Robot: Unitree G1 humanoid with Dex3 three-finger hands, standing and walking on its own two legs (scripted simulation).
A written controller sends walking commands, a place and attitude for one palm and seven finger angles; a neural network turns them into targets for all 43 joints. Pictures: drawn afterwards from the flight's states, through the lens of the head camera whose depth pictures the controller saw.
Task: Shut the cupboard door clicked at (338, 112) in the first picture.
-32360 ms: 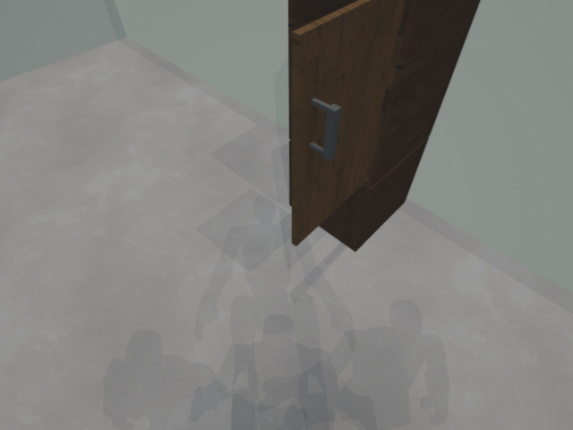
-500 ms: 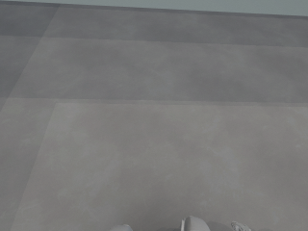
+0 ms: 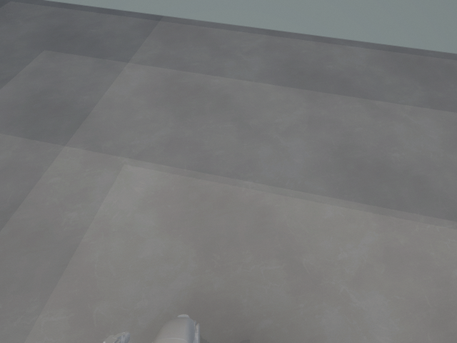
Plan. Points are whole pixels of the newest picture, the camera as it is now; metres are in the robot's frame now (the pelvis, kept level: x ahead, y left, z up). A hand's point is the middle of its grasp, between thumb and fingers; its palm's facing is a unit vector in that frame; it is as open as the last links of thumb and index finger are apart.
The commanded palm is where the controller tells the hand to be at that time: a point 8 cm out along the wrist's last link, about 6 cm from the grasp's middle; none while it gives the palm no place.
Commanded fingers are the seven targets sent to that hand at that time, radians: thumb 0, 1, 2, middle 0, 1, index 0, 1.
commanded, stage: turn to face it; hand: left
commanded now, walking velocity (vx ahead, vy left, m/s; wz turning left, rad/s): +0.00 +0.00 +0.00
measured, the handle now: out of the picture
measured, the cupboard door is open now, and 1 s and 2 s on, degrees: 59 59 59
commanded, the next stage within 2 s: none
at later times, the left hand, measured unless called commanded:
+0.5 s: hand out of the picture +0.13 +0.21 -0.18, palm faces -0.04 -0.97 -0.22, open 7.4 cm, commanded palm none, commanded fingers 0.00 0.90 0.90 -0.20 -0.30 -0.20 -0.30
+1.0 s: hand (148, 254) +0.31 +0.19 -0.17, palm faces -0.41 -0.88 -0.22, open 7.4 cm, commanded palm none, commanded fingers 0.00 0.90 0.90 -0.20 -0.30 -0.20 -0.30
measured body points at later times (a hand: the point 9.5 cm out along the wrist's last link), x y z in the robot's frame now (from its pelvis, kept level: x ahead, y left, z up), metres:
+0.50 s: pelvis +0.08 +0.01 -0.01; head +0.10 +0.00 +0.43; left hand +0.13 +0.26 -0.16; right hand +0.17 -0.22 -0.16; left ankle +0.10 +0.12 -0.74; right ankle +0.06 -0.10 -0.74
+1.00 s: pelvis +0.12 +0.05 +0.00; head +0.17 +0.05 +0.45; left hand +0.34 +0.24 -0.15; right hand +0.06 -0.22 -0.12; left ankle +0.16 +0.14 -0.74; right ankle +0.03 -0.07 -0.66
